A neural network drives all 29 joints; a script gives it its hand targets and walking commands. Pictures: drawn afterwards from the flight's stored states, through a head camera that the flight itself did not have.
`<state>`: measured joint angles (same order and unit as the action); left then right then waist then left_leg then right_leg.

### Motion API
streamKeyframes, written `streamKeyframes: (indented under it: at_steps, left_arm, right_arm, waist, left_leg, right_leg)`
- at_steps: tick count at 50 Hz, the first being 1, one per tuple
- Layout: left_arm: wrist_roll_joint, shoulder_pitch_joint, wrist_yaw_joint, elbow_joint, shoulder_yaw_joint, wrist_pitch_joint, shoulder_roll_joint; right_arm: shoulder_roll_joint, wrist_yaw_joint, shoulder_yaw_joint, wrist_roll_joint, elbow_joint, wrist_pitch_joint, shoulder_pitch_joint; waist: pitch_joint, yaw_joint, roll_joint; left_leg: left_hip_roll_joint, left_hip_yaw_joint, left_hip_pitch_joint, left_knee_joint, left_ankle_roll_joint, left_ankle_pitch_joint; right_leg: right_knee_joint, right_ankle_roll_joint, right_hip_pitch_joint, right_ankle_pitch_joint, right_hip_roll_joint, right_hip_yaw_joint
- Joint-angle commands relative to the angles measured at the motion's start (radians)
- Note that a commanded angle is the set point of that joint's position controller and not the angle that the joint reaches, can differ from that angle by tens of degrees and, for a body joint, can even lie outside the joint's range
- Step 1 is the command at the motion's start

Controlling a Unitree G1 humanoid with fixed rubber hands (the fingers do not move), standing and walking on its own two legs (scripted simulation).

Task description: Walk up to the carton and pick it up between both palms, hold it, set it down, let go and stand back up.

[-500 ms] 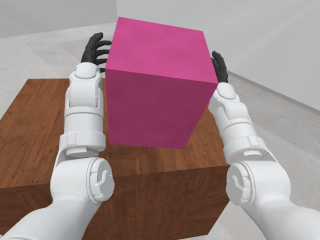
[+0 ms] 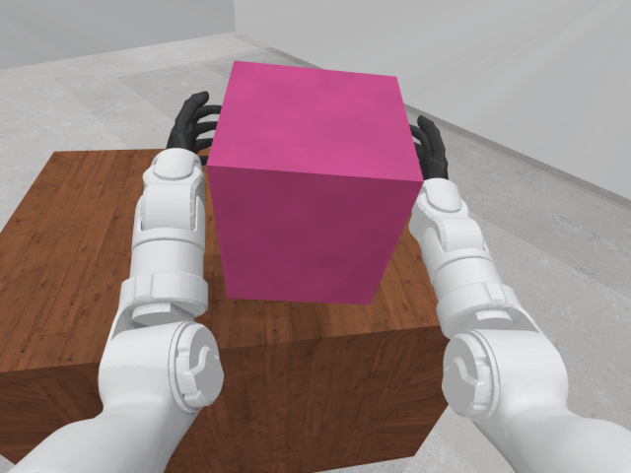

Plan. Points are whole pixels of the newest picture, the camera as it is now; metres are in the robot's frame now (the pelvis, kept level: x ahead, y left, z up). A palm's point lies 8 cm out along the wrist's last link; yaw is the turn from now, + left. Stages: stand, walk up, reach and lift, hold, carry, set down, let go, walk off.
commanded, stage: set down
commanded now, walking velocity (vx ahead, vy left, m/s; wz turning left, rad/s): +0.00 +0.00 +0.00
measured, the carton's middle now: (307, 192) +0.43 -0.01 +0.17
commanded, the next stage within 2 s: none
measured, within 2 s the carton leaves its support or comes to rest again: rests again in 1.96 s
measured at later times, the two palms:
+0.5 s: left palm (192, 175) +0.43 +0.14 +0.20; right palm (421, 196) +0.40 -0.16 +0.18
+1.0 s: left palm (203, 191) +0.44 +0.14 +0.16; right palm (419, 211) +0.41 -0.16 +0.15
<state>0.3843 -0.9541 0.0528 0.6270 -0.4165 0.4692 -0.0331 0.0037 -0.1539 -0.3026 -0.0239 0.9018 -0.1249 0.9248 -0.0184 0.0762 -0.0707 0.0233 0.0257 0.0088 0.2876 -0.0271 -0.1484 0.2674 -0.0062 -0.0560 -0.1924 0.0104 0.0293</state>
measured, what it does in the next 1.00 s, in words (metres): stands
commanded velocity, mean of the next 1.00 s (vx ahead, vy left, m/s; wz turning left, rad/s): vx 0.00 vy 0.00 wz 0.00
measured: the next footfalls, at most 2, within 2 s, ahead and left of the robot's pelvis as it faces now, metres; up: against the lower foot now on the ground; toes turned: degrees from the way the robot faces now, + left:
none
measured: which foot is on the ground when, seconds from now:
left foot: down 0.00-1.00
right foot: down 0.00-1.00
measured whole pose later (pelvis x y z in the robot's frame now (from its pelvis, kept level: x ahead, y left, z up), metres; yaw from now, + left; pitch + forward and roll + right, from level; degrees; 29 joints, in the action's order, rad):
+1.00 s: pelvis +0.01 +0.00 +0.00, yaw -2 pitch -2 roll +0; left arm 0.38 -0.93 0.04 0.80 -0.49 0.29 0.00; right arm -0.07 -0.08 -0.53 -0.25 0.88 -0.03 0.86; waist -0.01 0.04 -0.06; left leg 0.02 0.00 0.08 0.27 -0.02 -0.15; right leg 0.27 0.00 0.04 -0.19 0.01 0.00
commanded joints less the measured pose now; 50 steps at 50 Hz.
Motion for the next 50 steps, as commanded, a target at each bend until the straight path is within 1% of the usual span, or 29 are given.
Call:
streamKeyframes:
  at_steps: [1, 9, 19, 25, 42, 50]
  left_arm:
    - [-0.092, -0.531, 0.131, -0.012, 0.252, -0.052, 0.43]
    - [-0.092, -0.534, 0.126, 0.01, 0.249, -0.081, 0.441]
    - [-0.075, -0.517, 0.113, 0.042, 0.222, -0.108, 0.442]
    - [-0.074, -0.52, 0.099, 0.049, 0.219, -0.137, 0.449]
    - [-0.056, -0.515, 0.09, 0.123, 0.165, -0.199, 0.444]
    - [-0.044, -0.509, 0.085, 0.147, 0.14, -0.23, 0.446]
  right_arm:
    - [-0.409, 0.136, 0.215, 0.004, -0.181, 0.075, 0.697]
    - [-0.413, 0.148, 0.178, -0.04, -0.173, 0.096, 0.681]
    - [-0.411, 0.171, 0.124, -0.09, -0.128, 0.112, 0.64]
    - [-0.422, 0.187, 0.107, -0.115, -0.116, 0.128, 0.625]
    - [-0.464, 0.21, 0.049, -0.2, -0.093, 0.141, 0.578]
    - [-0.49, 0.222, 0.034, -0.233, -0.093, 0.147, 0.555]
  waist:
    - [0.356, -0.005, 0.059]
    - [0.373, -0.006, 0.072]
    - [0.363, -0.014, 0.085]
    - [0.394, -0.019, 0.089]
    - [0.408, -0.029, 0.072]
    - [0.434, -0.038, 0.071]
  left_leg:
    - [-0.058, -0.107, -0.136, 0.007, 0.0, 0.229]
    - [-0.054, -0.112, -0.15, 0.01, -0.009, 0.236]
    - [-0.047, -0.118, -0.156, 0.009, -0.018, 0.246]
    - [-0.043, -0.119, -0.169, 0.02, -0.024, 0.283]
    - [-0.041, -0.127, -0.124, 0.01, -0.012, 0.257]
    - [-0.04, -0.132, -0.121, 0.016, -0.009, 0.28]
  right_leg:
    - [-0.002, 0.085, -0.027, 0.326, 0.034, 0.086]
    - [-0.004, 0.082, -0.004, 0.315, 0.034, 0.092]
    - [-0.005, 0.078, 0.022, 0.301, 0.035, 0.097]
    - [0.001, 0.077, 0.032, 0.327, 0.037, 0.1]
    - [0.015, 0.09, 0.036, 0.38, 0.027, 0.089]
    - [0.026, 0.094, 0.043, 0.421, 0.025, 0.088]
